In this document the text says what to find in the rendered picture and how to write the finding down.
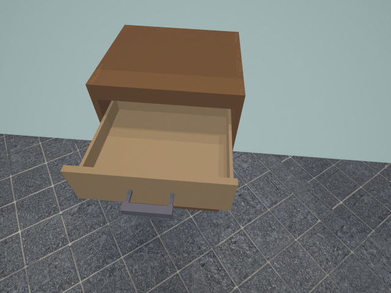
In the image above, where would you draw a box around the cabinet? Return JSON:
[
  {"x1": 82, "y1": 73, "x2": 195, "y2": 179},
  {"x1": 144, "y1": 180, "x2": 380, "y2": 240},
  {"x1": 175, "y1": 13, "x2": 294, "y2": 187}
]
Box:
[{"x1": 86, "y1": 25, "x2": 246, "y2": 212}]

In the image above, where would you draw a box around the handle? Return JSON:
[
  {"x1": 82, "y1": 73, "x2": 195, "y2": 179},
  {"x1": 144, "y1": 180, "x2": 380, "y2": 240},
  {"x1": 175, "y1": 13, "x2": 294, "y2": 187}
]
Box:
[{"x1": 120, "y1": 190, "x2": 174, "y2": 219}]

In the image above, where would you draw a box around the drawer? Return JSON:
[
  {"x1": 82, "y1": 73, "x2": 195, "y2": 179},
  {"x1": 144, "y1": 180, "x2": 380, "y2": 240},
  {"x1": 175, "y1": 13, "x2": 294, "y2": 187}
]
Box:
[{"x1": 60, "y1": 101, "x2": 238, "y2": 211}]

